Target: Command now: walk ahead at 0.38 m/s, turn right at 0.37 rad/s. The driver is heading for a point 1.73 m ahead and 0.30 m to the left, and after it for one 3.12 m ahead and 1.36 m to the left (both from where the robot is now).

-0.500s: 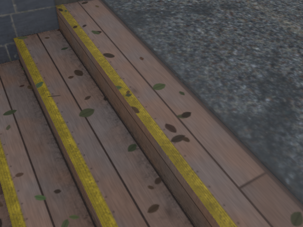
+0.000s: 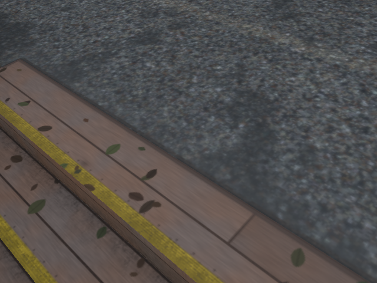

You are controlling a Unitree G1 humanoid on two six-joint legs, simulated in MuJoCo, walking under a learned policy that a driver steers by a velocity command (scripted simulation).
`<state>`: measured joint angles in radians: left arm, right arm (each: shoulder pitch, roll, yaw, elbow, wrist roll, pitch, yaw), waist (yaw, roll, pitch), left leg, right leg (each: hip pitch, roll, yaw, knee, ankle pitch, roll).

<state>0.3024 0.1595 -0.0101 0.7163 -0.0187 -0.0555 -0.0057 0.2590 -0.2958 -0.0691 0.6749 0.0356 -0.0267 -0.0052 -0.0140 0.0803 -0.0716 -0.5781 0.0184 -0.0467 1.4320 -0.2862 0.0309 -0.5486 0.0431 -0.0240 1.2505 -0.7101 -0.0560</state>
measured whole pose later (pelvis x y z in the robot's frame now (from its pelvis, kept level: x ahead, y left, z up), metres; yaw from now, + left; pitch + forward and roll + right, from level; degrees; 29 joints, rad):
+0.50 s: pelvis +0.27 +0.04 +0.09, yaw +5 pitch +2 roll +2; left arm 0.26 0.26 0.00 0.78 -0.01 -0.13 -0.02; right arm 0.27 -0.26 -0.06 0.72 -0.03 -0.02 0.03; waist -0.02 -0.04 -0.03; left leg -0.40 -0.10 0.08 0.50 -0.15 0.12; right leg -0.50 0.01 0.07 1.75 -0.37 -0.04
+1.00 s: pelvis +0.55 +0.02 +0.18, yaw +21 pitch +1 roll -1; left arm 0.20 0.24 0.03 0.73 0.00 -0.11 0.00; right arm 0.32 -0.22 -0.05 0.80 0.02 -0.01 0.02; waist 0.04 0.02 -0.02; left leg -0.57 -0.11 -0.14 1.62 -0.25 0.13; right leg -0.64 -0.05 -0.15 1.18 -0.55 -0.05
